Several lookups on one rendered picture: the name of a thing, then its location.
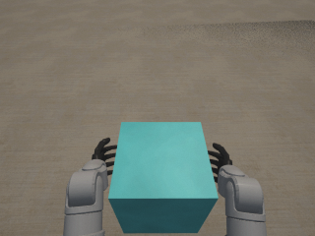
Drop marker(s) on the robot right forearm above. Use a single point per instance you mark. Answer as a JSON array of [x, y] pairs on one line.
[[244, 202]]

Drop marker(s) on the right robot hand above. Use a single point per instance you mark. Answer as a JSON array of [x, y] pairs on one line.
[[223, 159]]

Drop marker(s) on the left robot hand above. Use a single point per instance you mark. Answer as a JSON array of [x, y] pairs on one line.
[[100, 150]]

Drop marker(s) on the carton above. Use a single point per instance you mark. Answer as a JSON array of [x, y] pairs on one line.
[[162, 179]]

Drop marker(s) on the robot left forearm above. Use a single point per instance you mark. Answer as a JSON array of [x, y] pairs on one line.
[[84, 200]]

